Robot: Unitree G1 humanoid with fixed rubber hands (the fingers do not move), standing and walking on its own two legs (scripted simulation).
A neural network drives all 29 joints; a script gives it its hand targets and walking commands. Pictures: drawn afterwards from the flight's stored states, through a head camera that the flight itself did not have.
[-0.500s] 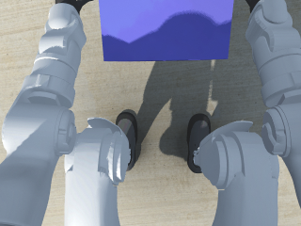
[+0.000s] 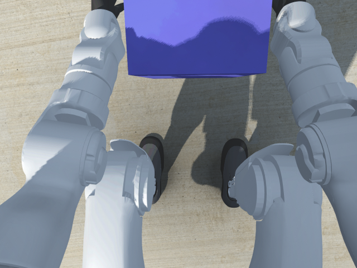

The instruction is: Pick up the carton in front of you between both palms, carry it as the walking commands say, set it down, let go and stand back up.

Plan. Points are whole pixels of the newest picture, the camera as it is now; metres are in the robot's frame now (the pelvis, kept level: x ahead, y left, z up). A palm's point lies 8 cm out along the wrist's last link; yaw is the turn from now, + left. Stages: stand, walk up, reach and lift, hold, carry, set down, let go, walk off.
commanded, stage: reach and lift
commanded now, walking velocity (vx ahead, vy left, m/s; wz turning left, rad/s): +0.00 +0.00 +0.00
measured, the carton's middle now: (194, 24) +0.53 +0.01 -0.25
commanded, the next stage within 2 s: none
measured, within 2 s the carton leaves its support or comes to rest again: leaves its support in 0.22 s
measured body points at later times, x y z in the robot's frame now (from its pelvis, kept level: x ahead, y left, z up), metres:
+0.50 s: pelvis +0.01 +0.00 +0.03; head +0.29 +0.00 +0.38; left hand +0.52 +0.16 -0.05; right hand +0.53 -0.15 -0.05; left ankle +0.12 +0.12 -0.34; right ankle +0.12 -0.12 -0.34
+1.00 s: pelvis +0.02 +0.00 +0.15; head +0.25 +0.00 +0.55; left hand +0.49 +0.16 +0.10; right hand +0.50 -0.15 +0.10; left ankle +0.12 +0.12 -0.34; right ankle +0.12 -0.12 -0.34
